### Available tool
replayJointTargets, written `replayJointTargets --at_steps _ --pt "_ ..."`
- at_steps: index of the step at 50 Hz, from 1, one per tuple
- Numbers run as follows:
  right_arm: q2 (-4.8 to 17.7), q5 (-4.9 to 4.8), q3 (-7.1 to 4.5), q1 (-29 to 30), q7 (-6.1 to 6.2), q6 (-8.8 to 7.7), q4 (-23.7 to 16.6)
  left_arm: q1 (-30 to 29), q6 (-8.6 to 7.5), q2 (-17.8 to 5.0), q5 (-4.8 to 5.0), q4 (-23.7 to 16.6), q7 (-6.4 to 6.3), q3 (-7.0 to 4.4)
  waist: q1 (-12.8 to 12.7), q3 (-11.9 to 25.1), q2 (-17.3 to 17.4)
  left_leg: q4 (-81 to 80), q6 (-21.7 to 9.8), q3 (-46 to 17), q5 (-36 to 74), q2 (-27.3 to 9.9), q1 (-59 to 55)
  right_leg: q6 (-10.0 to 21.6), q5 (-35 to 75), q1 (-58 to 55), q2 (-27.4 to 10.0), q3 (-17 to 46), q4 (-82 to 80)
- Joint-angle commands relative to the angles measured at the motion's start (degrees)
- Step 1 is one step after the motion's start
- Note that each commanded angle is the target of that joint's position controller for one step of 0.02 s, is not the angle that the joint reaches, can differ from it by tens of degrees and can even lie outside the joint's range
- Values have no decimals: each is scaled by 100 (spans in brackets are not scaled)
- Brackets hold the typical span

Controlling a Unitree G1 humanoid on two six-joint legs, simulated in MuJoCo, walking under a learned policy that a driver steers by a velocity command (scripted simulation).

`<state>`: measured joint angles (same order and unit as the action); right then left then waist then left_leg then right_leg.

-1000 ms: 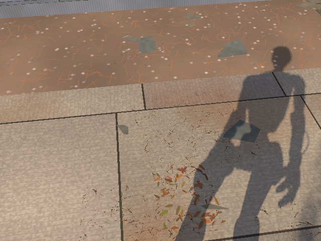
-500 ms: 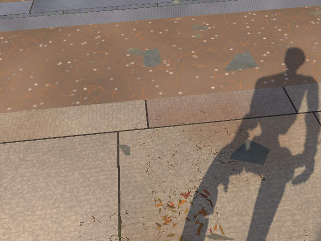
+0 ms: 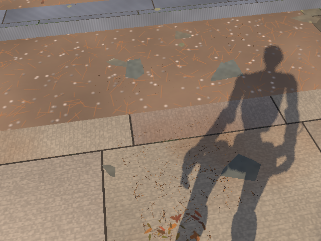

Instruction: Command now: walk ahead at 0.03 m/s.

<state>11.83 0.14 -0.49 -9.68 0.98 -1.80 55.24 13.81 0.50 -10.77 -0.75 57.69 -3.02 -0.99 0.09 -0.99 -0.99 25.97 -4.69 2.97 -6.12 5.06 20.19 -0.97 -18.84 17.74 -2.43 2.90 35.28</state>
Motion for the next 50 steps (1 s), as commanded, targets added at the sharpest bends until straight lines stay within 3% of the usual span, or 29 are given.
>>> replayJointTargets --at_steps 1,2,4,7,10,16,23,38,39,40,42,43,45,46,48,50 --pt "590 -64 -111 138 44 -21 -219 1034 79 -383 -134 130 15 -69 -299 -211 349 -1240 6 -1278 -3070 -1030 1098 354 86 -983 -148 39 -996" --pt "615 -91 -166 -37 81 11 -222 886 26 -754 -50 200 16 -160 -15 -472 -365 -957 130 -719 -2424 -623 437 511 -1084 125 -152 191 -1313" --pt "497 -1 -149 -122 130 7 -141 548 -154 -503 -25 182 19 -116 110 -424 -769 -330 194 -547 -1368 -525 -622 467 -1609 859 -186 328 -1890" --pt "434 71 -144 -383 138 19 65 369 -332 -456 42 148 35 -144 195 -259 -420 -181 110 -515 -868 -555 -902 331 -991 694 -139 276 -1798" --pt "452 8 -142 -314 114 10 129 672 -344 -361 66 230 37 -133 44 -261 5 -300 25 -608 -938 -621 -598 335 -381 253 -9 93 -1524" --pt "384 -31 -115 -381 80 -10 273 934 -331 -346 67 301 75 -109 -17 52 125 -41 11 -591 174 -634 -871 340 647 -133 53 -37 -1262" --pt "402 -56 -123 -409 103 68 399 983 -268 -254 73 338 89 -83 -5 20 101 103 3 -605 684 -646 -1002 318 1169 -272 101 -113 -1190" --pt "367 -59 -188 -177 133 142 559 963 -224 -177 64 430 51 -96 8 -139 65 18 46 -634 506 -640 -1068 286 949 -323 131 -173 -1304" --pt "305 -56 -178 -279 130 147 635 1098 -217 -131 67 508 49 -92 -2 -8 53 20 39 -555 -146 -562 -1117 316 328 -382 178 -223 -1350" --pt "352 -92 -207 -329 133 155 670 1140 -205 -215 103 525 39 -127 -3 -112 -16 129 10 -435 -1299 -421 -968 427 -584 -288 204 -199 -1357" --pt "426 -134 -246 -224 127 91 611 1136 -240 -411 172 419 9 -189 -68 -599 -155 327 -68 -411 -2929 -342 -202 766 -2196 -44 -65 249 -1544" --pt "370 -157 -233 -25 102 -7 509 1307 -310 -499 216 408 6 -216 -183 -803 -263 554 -81 -421 -2936 -379 236 976 -2594 -136 -376 701 -1783" --pt "147 -201 -180 388 6 -239 299 1481 -461 -892 255 421 30 -348 -292 -1084 -863 1576 -18 -37 -1777 -381 1119 1506 -2702 -692 -1425 2102 -2533" --pt "170 -191 -178 498 -42 -323 230 1411 -520 -916 219 387 50 -367 -286 -1183 -827 1930 -72 -184 -1686 -591 1383 1655 -2283 -750 -1739 2442 -2591" --pt "282 -235 -206 486 -114 -428 161 1308 -594 -769 196 306 125 -335 -192 -1079 -633 1919 -154 -264 -2062 -771 1585 1547 -1190 -1137 -1700 2162 -2414" --pt "284 -275 -238 189 -158 -474 257 1041 -557 -813 261 205 183 -336 60 -893 -555 877 -163 53 -1665 -635 507 1206 -630 -799 -1253 1324 -2156"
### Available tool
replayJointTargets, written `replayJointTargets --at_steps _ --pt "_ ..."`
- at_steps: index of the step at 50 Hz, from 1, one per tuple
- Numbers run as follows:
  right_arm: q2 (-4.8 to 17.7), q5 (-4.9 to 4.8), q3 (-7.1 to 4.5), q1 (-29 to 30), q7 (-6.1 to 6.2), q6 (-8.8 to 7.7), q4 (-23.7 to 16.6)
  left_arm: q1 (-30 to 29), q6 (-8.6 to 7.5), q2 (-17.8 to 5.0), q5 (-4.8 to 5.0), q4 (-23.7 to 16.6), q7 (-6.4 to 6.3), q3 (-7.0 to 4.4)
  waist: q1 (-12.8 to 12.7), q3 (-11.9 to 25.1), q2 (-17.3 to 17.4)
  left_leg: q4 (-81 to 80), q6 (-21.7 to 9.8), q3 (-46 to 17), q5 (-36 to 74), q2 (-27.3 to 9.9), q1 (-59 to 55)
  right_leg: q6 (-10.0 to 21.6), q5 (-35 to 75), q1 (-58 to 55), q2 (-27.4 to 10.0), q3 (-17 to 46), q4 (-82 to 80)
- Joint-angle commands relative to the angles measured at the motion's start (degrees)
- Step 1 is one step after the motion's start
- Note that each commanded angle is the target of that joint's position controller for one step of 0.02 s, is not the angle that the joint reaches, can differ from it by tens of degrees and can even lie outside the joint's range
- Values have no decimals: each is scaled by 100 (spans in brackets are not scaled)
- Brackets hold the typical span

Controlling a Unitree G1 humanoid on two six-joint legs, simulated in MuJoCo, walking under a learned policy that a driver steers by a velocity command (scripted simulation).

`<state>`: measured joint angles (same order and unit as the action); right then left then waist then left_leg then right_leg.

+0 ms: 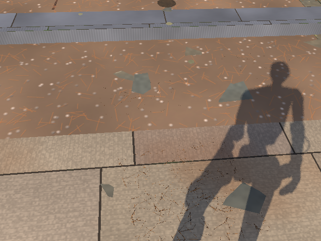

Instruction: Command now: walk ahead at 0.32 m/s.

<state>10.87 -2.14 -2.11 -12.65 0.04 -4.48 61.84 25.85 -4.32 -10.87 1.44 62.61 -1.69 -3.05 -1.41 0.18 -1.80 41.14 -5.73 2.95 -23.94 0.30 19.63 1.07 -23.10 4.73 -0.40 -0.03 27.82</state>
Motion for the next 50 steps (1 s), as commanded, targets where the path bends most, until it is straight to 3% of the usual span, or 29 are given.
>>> replayJointTargets --at_steps 1,2,3,4,5,6,7,8,9,11,14,18,21,24,26,27,28,29,30,31,32,33,34,36,38,42,46,50 --pt "395 -27 -129 -4 -71 -191 -178 -298 -43 -833 47 -346 71 -126 422 -809 -440 -1012 5 314 662 121 -564 839 156 1068 -1130 1178 -1133" --pt "519 9 -232 -686 -66 -151 77 -391 -39 -879 21 -411 79 -125 691 -496 -383 -1011 40 322 970 299 -1609 703 1027 1541 -847 846 -614" --pt "841 35 -368 -1622 -46 -129 289 -709 -69 -739 7 -553 90 -74 1120 -202 291 -1550 -221 -747 638 -351 -2515 404 1790 2195 -395 246 939" --pt "1542 39 -519 -2426 -41 -133 328 -663 -165 -246 6 -759 87 49 1253 275 1933 -2728 -1069 -3484 36 -1837 -3451 8 612 3442 341 -357 3175" --pt "1087 158 -333 -2110 -67 -206 308 -804 -260 -308 80 -849 94 32 987 190 1541 -3171 -1323 -4617 -325 -2311 -3178 134 -588 4074 246 444 4445" --pt "791 165 -216 -1481 -74 -269 117 -935 -312 -449 177 -930 136 7 693 -302 995 -3117 -1145 -4033 -369 -2264 -2757 347 -214 4469 -119 633 4890" --pt "610 172 -131 -999 -107 -294 -53 -960 -326 -523 172 -917 150 -12 491 -427 603 -3148 -919 -3211 -41 -1980 -2430 458 385 4400 -406 563 4792" --pt "583 175 -82 -760 -149 -291 -139 -981 -330 -567 94 -903 135 -60 350 -527 378 -3229 -747 -2598 535 -1742 -2128 478 831 4254 -586 489 4428" --pt "482 192 -27 -711 -160 -270 -157 -985 -295 -678 30 -895 129 -132 252 -512 391 -3277 -562 -2043 1115 -1481 -1929 461 1094 3965 -708 413 4102" --pt "478 214 11 -1011 -124 -199 -78 -1002 -199 -540 22 -884 164 -143 220 -481 522 -3321 -466 -1428 2034 -1227 -1802 337 1344 3770 -732 192 3761" --pt "731 245 0 -1289 -12 -155 -58 -1712 -116 -415 -26 -1187 168 -100 297 -635 440 -3447 -554 -1129 2800 -1232 -1743 109 1800 4119 -740 47 2985" --pt "854 234 -13 -1426 77 -118 -155 -2780 -148 -353 -12 -1572 239 1 525 -798 526 -3650 -466 -749 2731 -1071 -1497 27 2661 3698 -507 -190 1332" --pt "868 163 -40 -1720 82 -105 -82 -3267 -172 -407 28 -1754 332 40 617 -925 537 -3620 -470 -665 2694 -1222 -1866 108 2794 3587 -387 -227 714" --pt "926 142 -91 -1730 90 -49 -67 -3476 -234 -518 42 -1922 448 39 489 -872 593 -3222 -390 -575 3454 -1446 -2507 330 2449 3472 -289 -219 325" --pt "1091 176 -150 -1579 93 -7 -131 -2988 -257 -785 31 -1854 462 -75 119 -362 836 -2466 -271 -490 5403 -1478 -2764 520 2056 2547 29 -406 302" --pt "1130 210 -164 -1467 87 41 -163 -2209 -253 -1012 38 -1651 435 -196 -310 138 953 -1552 -179 -359 6341 -1351 -2694 669 1946 1558 248 -536 308" --pt "1080 238 -132 -1313 73 60 -257 -1091 -226 -1287 41 -1331 382 -330 -828 770 947 -207 3 -234 6133 -1113 -1876 884 2061 -72 73 -292 362" --pt "574 279 12 -1736 13 1 -394 -106 -198 -1838 -126 -1128 324 -462 -769 1810 -136 2073 286 -59 3760 -429 260 1575 1474 -2466 -1444 1839 392" --pt "117 147 154 -2079 -56 -172 -271 66 -169 -1663 -143 -1036 341 -380 -575 2702 -1215 3703 414 -746 -580 416 1505 2143 512 -3327 -2403 4462 -832" --pt "706 -12 -10 -1497 -78 -318 -434 -380 -185 -1268 -87 -1054 361 -254 -593 1914 -868 4196 241 -1208 -487 34 2089 1785 252 -2669 -2113 4084 -1130" --pt "934 -107 -59 -880 -58 -373 -668 -977 -197 -1013 -71 -1170 353 -171 -422 1035 -565 4110 159 -924 -38 -277 2238 1531 675 -1619 -1922 3040 -1237" --pt "904 -48 -78 -615 0 -365 -732 -1455 -243 -853 -115 -1226 393 -105 -168 545 46 3723 156 -797 456 -567 1961 1407 1357 -552 -1718 2313 -1447" --pt "863 49 -141 -648 52 -284 -715 -1690 -296 -684 -167 -1233 422 -56 77 371 83 3328 142 -804 721 -783 1559 1280 1711 117 -1478 1793 -1594" --pt "564 80 -134 -971 76 -105 -659 -1692 -307 -604 -182 -1110 458 -29 332 186 -121 2928 159 -789 839 -920 1108 1285 1741 796 -1239 1308 -1913" --pt "557 95 -154 -776 99 -18 -763 -1490 -317 -781 -175 -987 398 -55 388 -70 -144 2504 262 -699 1041 -989 1297 1365 1873 1084 -1184 1003 -2149" --pt "672 192 -199 223 89 -29 -1106 -1008 -263 -1022 -163 -864 220 -103 170 -293 -43 1116 464 -632 2282 -1028 2084 1292 2061 710 -1141 740 -2281" --pt "555 149 -139 1071 5 -87 -1319 -587 -213 -1123 -84 -761 155 -116 -112 -374 -79 -256 496 -355 3076 -737 1824 1082 2109 421 -1002 368 -2242" --pt "591 93 -94 1667 -123 -122 -1553 -206 -126 -1173 -38 -575 143 -151 -287 -532 -114 -877 420 -342 2752 -617 1942 1044 2096 -331 -1284 386 -1918"
Over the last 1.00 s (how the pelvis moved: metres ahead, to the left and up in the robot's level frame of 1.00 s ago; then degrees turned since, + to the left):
0.10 -0.01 0.00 2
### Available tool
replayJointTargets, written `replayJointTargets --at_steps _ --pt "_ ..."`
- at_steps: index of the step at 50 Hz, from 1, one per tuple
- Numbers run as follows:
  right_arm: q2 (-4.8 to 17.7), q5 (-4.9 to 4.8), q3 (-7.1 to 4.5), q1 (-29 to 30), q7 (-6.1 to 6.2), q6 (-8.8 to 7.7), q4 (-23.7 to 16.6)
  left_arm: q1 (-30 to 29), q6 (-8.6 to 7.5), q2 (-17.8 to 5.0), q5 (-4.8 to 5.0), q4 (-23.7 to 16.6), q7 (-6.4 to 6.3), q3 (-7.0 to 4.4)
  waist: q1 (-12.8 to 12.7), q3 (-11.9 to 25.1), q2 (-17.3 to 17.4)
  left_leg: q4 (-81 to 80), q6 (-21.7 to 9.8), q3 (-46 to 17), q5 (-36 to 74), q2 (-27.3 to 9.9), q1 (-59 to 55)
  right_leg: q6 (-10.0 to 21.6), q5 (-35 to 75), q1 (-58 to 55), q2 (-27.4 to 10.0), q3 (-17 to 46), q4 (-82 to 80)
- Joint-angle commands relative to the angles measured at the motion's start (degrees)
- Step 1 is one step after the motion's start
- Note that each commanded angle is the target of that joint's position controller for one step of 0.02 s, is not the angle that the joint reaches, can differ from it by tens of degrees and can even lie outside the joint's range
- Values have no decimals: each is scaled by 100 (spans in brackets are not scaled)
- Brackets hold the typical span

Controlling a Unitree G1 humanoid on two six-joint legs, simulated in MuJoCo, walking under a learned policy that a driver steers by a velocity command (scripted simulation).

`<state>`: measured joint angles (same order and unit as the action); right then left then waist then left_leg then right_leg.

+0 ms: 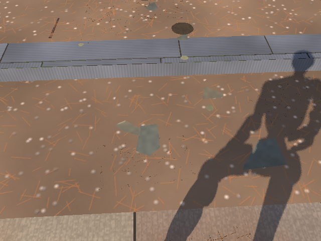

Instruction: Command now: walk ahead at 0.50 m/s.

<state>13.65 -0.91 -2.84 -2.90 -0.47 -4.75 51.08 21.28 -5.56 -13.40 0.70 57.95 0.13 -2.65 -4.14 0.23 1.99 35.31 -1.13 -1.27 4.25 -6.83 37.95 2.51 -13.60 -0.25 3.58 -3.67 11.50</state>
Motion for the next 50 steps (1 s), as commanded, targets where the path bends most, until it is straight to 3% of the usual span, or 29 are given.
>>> replayJointTargets --at_steps 1,3,4,5,6,7,8,9,10,11,12,14,17,23,27,29,31,32,33,34,35,36,37,38,39,41,43,47,50 --pt "351 -36 -23 754 -109 -115 -533 270 26 -942 42 -85 -47 -208 6 -543 -513 -401 -105 70 -269 117 103 869 1207 -17 -1781 786 -166" --pt "493 -43 -62 593 -161 -157 -554 193 85 -1022 50 -81 -63 -249 178 -429 -613 -575 -253 139 -727 228 -270 770 1693 -258 -1911 835 148" --pt "620 -42 -123 256 -165 -177 -483 61 113 -1067 49 -112 -67 -261 402 -226 -689 -657 -347 282 -889 389 -826 691 2527 -271 -1863 761 535" --pt "819 -27 -248 -512 -147 -188 -246 -57 147 -998 38 -145 -67 -232 801 225 -644 -754 -483 461 -890 601 -1853 557 3444 -135 -1598 529 1442" --pt "1213 16 -402 -1645 -99 -191 60 -75 151 -788 -26 -251 -67 -141 1213 1023 -356 -561 -774 -42 -794 152 -3552 357 3082 721 -1264 247 2955" --pt "1836 109 -556 -2422 -76 -149 221 563 40 -146 -59 -337 -4 53 1064 1891 1017 -887 -1680 -2622 -1587 -1334 -5900 -97 764 3149 -304 -21 5337" --pt "1434 78 -419 -2468 -99 -144 231 486 -117 -264 15 -269 22 47 1098 2289 1269 -1787 -1855 -4165 -2094 -1651 -6196 -50 -1830 4024 -65 871 6288" --pt "1080 32 -305 -1975 -100 -162 158 -43 -206 -795 177 -416 43 -93 1034 1470 914 -1826 -1513 -3376 -2231 -1448 -5561 88 -1569 4563 -437 1022 6669" --pt "856 36 -229 -1431 -96 -159 8 -439 -229 -854 199 -534 19 -101 877 920 511 -1915 -1309 -2536 -1862 -1240 -4686 157 -1014 4533 -776 838 6498" --pt "659 81 -164 -1026 -122 -160 -50 -633 -196 -810 119 -556 -26 -131 696 504 163 -2126 -1204 -1941 -1433 -1003 -3823 147 -558 4273 -1001 743 6109" --pt "516 132 -117 -842 -141 -181 -54 -562 -111 -735 64 -539 -58 -169 485 319 251 -2318 -1104 -1521 -1173 -792 -3260 144 -262 3892 -1183 779 5766" --pt "492 137 -112 -912 -157 -199 50 -344 42 -476 41 -477 -67 -152 322 195 321 -2611 -1139 -1102 -869 -612 -2780 91 -17 3518 -1251 720 5462" --pt "747 129 -171 -1239 -60 -217 200 -770 112 -487 -12 -647 -92 -180 339 -55 125 -2814 -1226 -765 -255 -611 -2825 -70 609 3999 -1291 684 4748" --pt "808 56 -157 -1759 79 -135 368 -1961 52 -322 -3 -1001 3 -126 665 -314 146 -2939 -998 -204 -250 -402 -3152 -167 2038 4022 -1044 423 2778" --pt "852 18 -185 -2164 99 -50 567 -2583 10 -322 46 -1222 124 -73 863 -547 137 -2743 -992 -183 -293 -634 -3835 -93 1870 4146 -909 361 2121" --pt "892 0 -220 -2213 124 9 630 -2727 -29 -372 59 -1334 200 -69 826 -590 170 -2512 -945 -223 -58 -817 -4199 28 1521 4165 -874 380 1924" --pt "968 -11 -261 -2097 142 58 627 -2505 -61 -515 64 -1326 244 -114 626 -432 270 -2162 -842 -208 698 -897 -4385 178 1098 3674 -735 284 1780" --pt "1026 -13 -279 -1970 145 80 596 -2135 -72 -653 54 -1242 239 -182 398 -185 365 -1748 -773 -133 1658 -842 -4376 273 947 3042 -545 127 1749" --pt "970 -9 -256 -1842 142 112 564 -1329 -73 -858 36 -996 216 -307 -24 276 331 -826 -643 78 2446 -587 -4182 417 1001 1939 -334 -41 1664" --pt "800 47 -176 -1827 139 119 466 -232 -66 -1207 -8 -703 166 -444 -422 1048 63 646 -453 296 1779 -276 -3216 695 1153 173 -806 488 1904" --pt "134 84 23 -2519 71 9 395 528 -33 -1791 -92 -539 137 -588 -240 1971 -1302 3056 -19 457 -834 701 -789 1633 299 -2199 -2327 3121 1596" --pt "240 8 23 -2415 29 -157 473 545 -18 -1405 -45 -530 147 -444 -274 2366 -1584 4009 -54 -429 -3646 986 59 1790 -191 -2451 -2673 4674 647" --pt "744 -153 -117 -1852 3 -253 303 44 -32 -1090 3 -595 140 -341 -222 1497 -1274 4385 -181 -550 -3420 603 614 1444 -367 -1778 -2466 3874 584" --pt "810 -182 -125 -1427 27 -284 182 -483 -34 -876 -4 -734 131 -270 -71 905 -857 4193 -247 -353 -2875 269 597 1239 -22 -849 -2257 3038 476" --pt "768 -103 -157 -1223 74 -254 159 -872 -44 -688 -56 -780 155 -208 122 469 -498 3789 -241 -249 -2434 41 336 1127 417 60 -2027 2438 265" --pt "549 -31 -190 -1459 120 -78 220 -1097 -83 -479 -134 -748 194 -144 467 240 -689 3259 -237 -291 -2020 -202 -362 1009 738 984 -1705 1795 -94" --pt "385 -13 -183 -1503 138 28 223 -928 -113 -613 -111 -638 164 -175 552 94 -653 2918 -161 -217 -1801 -246 -390 1103 1045 1257 -1635 1461 -335" --pt "429 70 -214 -689 134 37 -62 -523 -84 -815 -89 -479 15 -214 409 -149 -481 1664 35 -176 -656 -257 287 1068 1545 959 -1592 1095 -498" --pt "318 46 -167 -120 69 -3 -215 -296 -50 -839 -46 -402 -35 -204 243 -259 -528 621 49 -7 118 -82 123 904 1532 855 -1423 750 -536"
Over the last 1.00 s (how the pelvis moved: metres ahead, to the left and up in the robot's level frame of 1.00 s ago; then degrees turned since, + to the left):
0.50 -0.01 0.01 0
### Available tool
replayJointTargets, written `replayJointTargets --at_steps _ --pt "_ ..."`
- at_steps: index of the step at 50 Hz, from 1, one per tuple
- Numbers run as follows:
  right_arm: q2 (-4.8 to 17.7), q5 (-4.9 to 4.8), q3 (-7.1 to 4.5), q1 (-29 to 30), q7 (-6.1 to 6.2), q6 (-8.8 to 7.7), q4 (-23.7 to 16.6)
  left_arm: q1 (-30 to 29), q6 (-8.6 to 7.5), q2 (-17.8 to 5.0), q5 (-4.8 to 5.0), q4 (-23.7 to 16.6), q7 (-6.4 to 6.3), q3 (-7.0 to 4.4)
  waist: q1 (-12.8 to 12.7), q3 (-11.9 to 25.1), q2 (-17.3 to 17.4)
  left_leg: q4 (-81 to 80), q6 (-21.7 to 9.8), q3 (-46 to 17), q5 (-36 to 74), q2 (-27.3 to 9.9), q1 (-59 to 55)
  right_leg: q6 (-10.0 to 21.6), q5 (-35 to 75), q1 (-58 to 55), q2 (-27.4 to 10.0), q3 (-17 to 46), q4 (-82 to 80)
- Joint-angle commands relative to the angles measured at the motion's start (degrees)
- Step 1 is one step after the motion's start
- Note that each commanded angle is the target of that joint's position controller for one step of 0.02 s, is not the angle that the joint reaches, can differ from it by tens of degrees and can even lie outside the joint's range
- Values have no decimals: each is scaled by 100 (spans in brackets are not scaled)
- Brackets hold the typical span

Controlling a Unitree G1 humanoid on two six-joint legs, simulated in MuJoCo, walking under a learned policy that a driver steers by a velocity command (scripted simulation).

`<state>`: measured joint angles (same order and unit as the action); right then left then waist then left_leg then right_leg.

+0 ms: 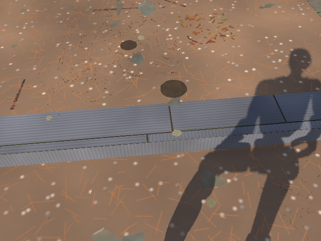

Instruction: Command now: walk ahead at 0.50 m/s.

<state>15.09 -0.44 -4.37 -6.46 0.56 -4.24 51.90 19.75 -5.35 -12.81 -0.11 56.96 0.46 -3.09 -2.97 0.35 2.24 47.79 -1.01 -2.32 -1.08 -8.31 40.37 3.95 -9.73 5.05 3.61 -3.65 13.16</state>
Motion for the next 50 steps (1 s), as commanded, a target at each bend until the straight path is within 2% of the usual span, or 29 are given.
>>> replayJointTargets --at_steps 1,5,7,9,10,11,12,13,14,15,16,17,19,21,23,25,29,34,37,38,39,40,41,42,43,44,45,47,50 --pt "148 -16 7 445 -56 -62 -351 -32 -64 -918 53 -260 -77 -164 53 -323 -543 -894 36 168 777 133 -177 738 1065 255 -1420 696 -716" --pt "158 -68 66 1065 -174 -99 -577 378 19 -966 95 -44 -91 -193 -151 -539 -529 -1537 -29 220 584 268 -30 735 1055 -458 -1667 692 -489" --pt "221 -80 70 1192 -246 -138 -686 429 79 -1015 112 22 -114 -228 -110 -568 -572 -1730 -150 202 213 309 -20 683 1318 -832 -1856 747 -248" --pt "387 -90 19 929 -283 -172 -668 301 130 -1098 120 19 -134 -266 112 -392 -691 -1872 -302 307 -219 462 -558 566 2132 -1013 -1929 736 125" --pt "536 -76 -55 507 -277 -186 -566 147 155 -1145 125 -19 -138 -278 377 -116 -763 -1942 -404 483 -327 658 -1258 481 3099 -981 -1837 629 610" --pt "770 -55 -192 -389 -249 -187 -277 49 181 -1039 117 -49 -137 -236 803 405 -679 -2006 -560 614 -238 833 -2481 336 3701 -711 -1539 405 1622" --pt "1186 13 -326 -1486 -191 -179 -25 60 178 -848 39 -181 -134 -143 1158 1239 -183 -1822 -909 -335 -160 -3 -4302 135 2545 432 -1204 156 3306" --pt "1642 29 -424 -1985 -198 -147 131 755 46 -75 18 -217 -59 82 835 2009 1316 -2408 -1857 -3110 -1241 -1361 -6372 -270 -912 2832 -97 160 5484" --pt "1101 0 -256 -1943 -199 -148 99 479 -104 -504 127 -150 -26 -6 985 2124 1079 -3008 -1785 -3921 -1757 -1404 -6431 -171 -2262 3540 -168 1026 6268" --pt "848 -19 -172 -1431 -183 -169 13 -83 -194 -896 272 -339 -5 -109 925 1295 810 -3062 -1485 -3059 -1600 -1207 -5755 -60 -1900 3964 -489 1006 6444" --pt "695 12 -113 -935 -179 -175 -115 -431 -217 -914 273 -424 -38 -110 756 814 327 -3177 -1328 -2312 -1043 -997 -4881 -34 -1350 3815 -813 832 6206" --pt "529 68 -61 -620 -199 -185 -146 -598 -190 -873 180 -436 -75 -147 584 439 61 -3366 -1254 -1805 -557 -800 -4078 -49 -992 3558 -1003 758 5835" --pt "345 125 1 -474 -228 -212 -107 -370 -29 -671 134 -387 -95 -168 273 283 249 -3698 -1181 -1267 -231 -548 -3336 -63 -660 2939 -1208 789 5388" --pt "496 76 -28 -621 -195 -237 -10 -379 80 -507 117 -398 -114 -156 191 118 210 -3944 -1247 -955 -68 -502 -3061 -139 -483 2948 -1276 722 4995" --pt "670 68 -67 -793 -124 -239 66 -774 114 -545 66 -538 -127 -172 244 -62 91 -4109 -1284 -783 71 -515 -3080 -266 16 3317 -1308 698 4431" --pt "699 46 -67 -944 -67 -208 124 -1152 102 -536 41 -657 -109 -176 329 -150 67 -4186 -1211 -571 106 -444 -3200 -348 638 3524 -1286 670 3791" --pt "737 -5 -60 -1260 -16 -177 248 -1918 60 -430 76 -851 -34 -115 559 -321 115 -4231 -1018 -124 43 -244 -3305 -381 1546 3278 -1042 433 2507" --pt "823 -49 -105 -1639 8 -83 490 -2585 0 -484 138 -1120 106 -62 724 -529 153 -3896 -955 -104 151 -576 -4129 -252 1226 3336 -901 409 1775" --pt "948 -64 -166 -1475 41 -8 499 -2249 -68 -738 134 -1108 162 -135 415 -310 311 -3317 -794 -101 1267 -727 -4456 -1 608 2695 -710 283 1566" --pt "940 -70 -161 -1338 43 20 472 -1696 -78 -878 119 -951 154 -221 86 16 331 -2685 -690 57 2201 -579 -4398 117 578 1896 -515 99 1456" --pt "784 -39 -101 -1313 46 44 429 -707 -78 -1154 97 -633 112 -371 -306 622 200 -1547 -536 280 2510 -253 -3958 293 680 516 -467 90 1512" --pt "556 95 11 -1434 53 44 276 329 -60 -1613 35 -429 57 -484 -543 1505 -678 393 -321 568 723 155 -2676 664 813 -1262 -1619 1473 1623" --pt "-171 41 211 -2090 -23 -94 288 496 -43 -1850 34 -322 113 -509 -112 2103 -2223 2105 -35 225 -3083 1213 -503 1532 -411 -2858 -2658 4196 737" --pt "499 -93 71 -1613 -55 -223 320 319 -69 -1290 75 -400 119 -345 -311 1786 -1442 2763 -156 -462 -3204 894 127 1292 -1043 -2600 -2468 4261 428" --pt "742 -199 9 -1065 -72 -305 150 -193 -95 -1082 79 -512 95 -275 -242 1060 -1136 2773 -273 -346 -2632 599 418 1038 -754 -1860 -2306 3394 352" --pt "708 -176 10 -817 -30 -314 118 -642 -104 -978 42 -613 97 -225 -56 679 -615 2539 -274 -188 -2083 285 172 934 -137 -1034 -2117 2776 210" --pt "670 -83 -27 -684 12 -272 111 -909 -109 -828 -4 -640 112 -183 97 380 -484 2213 -248 -149 -1781 117 -86 902 370 -345 -1949 2326 38" --pt "463 -56 -31 -901 25 -132 157 -974 -128 -699 -58 -586 126 -135 359 305 -659 1858 -228 -187 -1506 -51 -618 888 745 241 -1762 1859 -274" --pt "357 -1 -28 -663 40 -25 77 -741 -148 -918 -9 -462 56 -179 390 69 -554 1254 -58 -84 -1062 -93 -343 992 1229 398 -1701 1385 -557"
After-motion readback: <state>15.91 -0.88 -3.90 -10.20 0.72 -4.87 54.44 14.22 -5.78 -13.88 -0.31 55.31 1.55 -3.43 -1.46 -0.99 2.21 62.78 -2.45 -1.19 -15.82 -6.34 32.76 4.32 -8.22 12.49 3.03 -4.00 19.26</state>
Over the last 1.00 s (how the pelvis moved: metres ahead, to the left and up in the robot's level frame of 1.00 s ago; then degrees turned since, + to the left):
0.57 -0.01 0.01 -1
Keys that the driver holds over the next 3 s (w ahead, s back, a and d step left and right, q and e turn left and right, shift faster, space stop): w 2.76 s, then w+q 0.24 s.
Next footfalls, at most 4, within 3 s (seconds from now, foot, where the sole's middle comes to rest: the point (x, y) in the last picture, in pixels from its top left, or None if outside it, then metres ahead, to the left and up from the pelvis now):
0.24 left None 0.32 0.16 -0.79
0.78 right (200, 215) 0.63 -0.09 -0.79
1.16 left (147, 174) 0.82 0.16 -0.79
1.74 right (198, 111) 1.14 -0.09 -0.69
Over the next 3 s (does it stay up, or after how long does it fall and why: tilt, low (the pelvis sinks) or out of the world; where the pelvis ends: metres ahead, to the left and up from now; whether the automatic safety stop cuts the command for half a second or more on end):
stays up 1.66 0.02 0.08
